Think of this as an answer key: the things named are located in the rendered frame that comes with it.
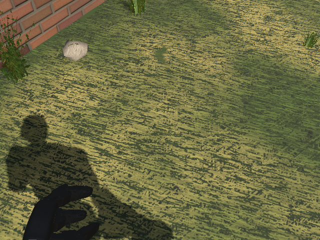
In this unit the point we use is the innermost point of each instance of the robot left hand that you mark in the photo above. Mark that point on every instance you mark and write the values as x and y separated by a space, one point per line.
47 218

